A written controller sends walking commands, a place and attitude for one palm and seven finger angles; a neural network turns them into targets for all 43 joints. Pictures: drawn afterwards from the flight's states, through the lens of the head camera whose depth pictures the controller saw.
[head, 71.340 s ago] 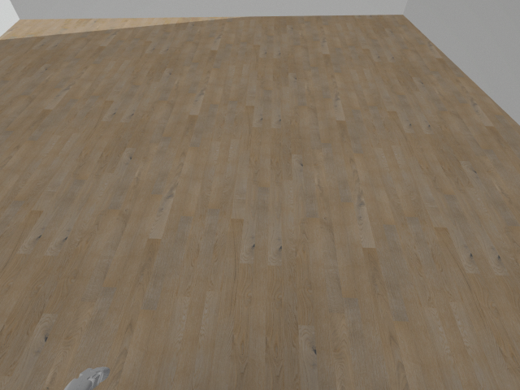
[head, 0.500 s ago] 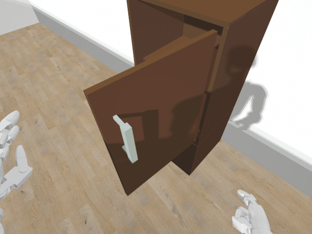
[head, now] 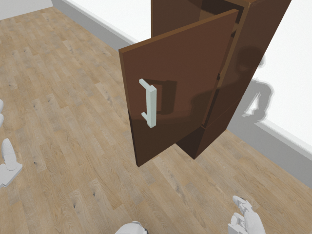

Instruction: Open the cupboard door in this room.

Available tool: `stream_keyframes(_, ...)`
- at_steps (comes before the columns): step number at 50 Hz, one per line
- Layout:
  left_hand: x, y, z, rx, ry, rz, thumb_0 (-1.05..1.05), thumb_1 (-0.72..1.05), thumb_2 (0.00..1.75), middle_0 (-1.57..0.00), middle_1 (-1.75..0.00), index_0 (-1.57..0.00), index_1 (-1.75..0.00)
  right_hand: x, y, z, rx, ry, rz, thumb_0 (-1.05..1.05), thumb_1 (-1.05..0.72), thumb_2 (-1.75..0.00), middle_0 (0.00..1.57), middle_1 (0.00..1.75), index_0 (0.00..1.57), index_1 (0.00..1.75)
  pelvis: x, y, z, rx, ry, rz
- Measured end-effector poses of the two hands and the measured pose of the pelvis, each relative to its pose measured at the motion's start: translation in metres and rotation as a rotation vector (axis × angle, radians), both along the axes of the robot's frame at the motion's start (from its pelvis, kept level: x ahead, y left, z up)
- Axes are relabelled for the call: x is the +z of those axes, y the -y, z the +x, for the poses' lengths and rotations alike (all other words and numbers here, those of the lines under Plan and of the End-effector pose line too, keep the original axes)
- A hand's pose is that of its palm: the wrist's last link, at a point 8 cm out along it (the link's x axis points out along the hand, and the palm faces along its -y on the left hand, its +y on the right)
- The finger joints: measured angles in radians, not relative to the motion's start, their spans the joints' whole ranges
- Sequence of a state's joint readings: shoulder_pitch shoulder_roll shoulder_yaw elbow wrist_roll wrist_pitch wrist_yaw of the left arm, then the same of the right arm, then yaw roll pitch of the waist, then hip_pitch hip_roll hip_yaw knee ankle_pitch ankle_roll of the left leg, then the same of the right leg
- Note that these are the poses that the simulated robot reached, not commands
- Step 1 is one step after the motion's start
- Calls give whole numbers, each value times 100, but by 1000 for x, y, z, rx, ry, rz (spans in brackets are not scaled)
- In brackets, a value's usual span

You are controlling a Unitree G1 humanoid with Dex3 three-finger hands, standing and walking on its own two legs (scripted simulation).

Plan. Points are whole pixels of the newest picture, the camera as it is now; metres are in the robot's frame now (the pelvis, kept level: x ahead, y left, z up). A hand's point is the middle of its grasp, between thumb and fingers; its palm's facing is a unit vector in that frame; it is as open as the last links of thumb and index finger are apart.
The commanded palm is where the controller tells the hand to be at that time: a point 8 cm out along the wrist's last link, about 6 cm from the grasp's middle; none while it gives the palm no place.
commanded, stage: step back with the hand held close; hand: left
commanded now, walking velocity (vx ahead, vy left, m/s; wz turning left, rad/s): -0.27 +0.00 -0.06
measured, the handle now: (147, 104) +0.45 +0.07 +0.07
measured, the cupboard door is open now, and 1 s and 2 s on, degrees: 84 84 84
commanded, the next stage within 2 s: stop stepping back and stand still in 0.20 s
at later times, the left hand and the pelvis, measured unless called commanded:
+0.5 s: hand out of the picture +0.08 +0.22 +0.18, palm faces +0.32 -0.81 -0.49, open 7.4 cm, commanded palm +0.03 +0.27 +0.19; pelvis -0.13 -0.02 +0.00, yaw -3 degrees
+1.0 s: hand out of the picture +0.03 +0.26 +0.18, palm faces +0.43 -0.81 -0.41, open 7.4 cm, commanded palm -0.02 +0.30 +0.19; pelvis -0.18 +0.00 +0.00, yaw -3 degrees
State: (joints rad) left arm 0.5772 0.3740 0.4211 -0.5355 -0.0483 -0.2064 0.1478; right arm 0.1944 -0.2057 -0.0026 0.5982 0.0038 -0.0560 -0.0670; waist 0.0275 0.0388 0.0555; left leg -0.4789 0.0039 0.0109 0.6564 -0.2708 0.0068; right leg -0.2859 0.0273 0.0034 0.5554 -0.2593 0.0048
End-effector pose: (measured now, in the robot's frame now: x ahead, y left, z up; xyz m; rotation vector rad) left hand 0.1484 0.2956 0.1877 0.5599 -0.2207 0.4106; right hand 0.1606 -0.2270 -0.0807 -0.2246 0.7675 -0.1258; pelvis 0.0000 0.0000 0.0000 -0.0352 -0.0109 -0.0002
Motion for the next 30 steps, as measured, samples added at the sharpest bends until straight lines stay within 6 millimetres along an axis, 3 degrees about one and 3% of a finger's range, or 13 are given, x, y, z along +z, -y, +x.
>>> stream_keyframes(4,-3,-3,-12,-25,33,-33,1,88,90,-21,-30,-21,-30,3,-2,-15,-8,-3,-39,1,-90,-90,21,30,21,30,-2,-8,-10,0,-5,-3)
stream_keyframes(10,5,-18,-22,-37,72,-5,1,88,90,-21,-30,-21,-30,17,-11,-39,-5,53,-44,1,-90,-90,21,30,20,30,3,-11,-47,-9,3,-1)
stream_keyframes(15,11,-6,-46,-69,60,-8,2,89,90,-21,-30,-21,-30,24,-12,-68,-12,83,-4,1,-90,-90,21,30,21,30,7,-6,-75,-44,-26,-16)
stream_keyframes(23,5,34,-97,-138,-11,15,1,89,90,-21,-30,-21,-30,4,14,-128,-19,42,19,0,-90,-90,21,30,21,30,0,15,-129,-53,-54,19)
stream_keyframes(30,15,25,-126,-66,13,29,1,88,90,-21,-30,-22,-30,2,43,-188,-107,-47,-17,1,-90,-90,21,30,21,30,9,22,-135,-68,-31,61)
